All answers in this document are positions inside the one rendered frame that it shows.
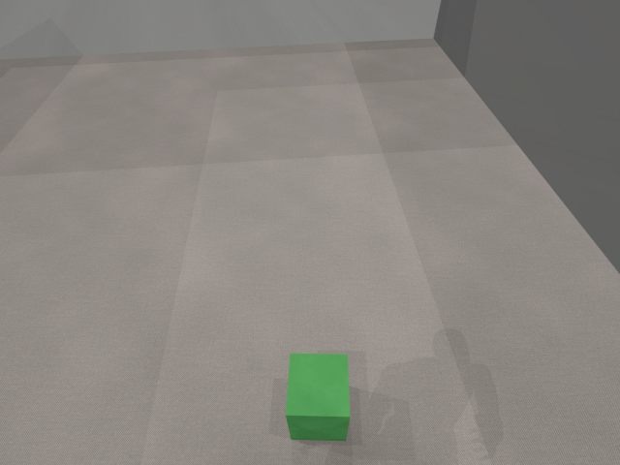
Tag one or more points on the carton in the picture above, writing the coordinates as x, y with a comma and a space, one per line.
318, 399

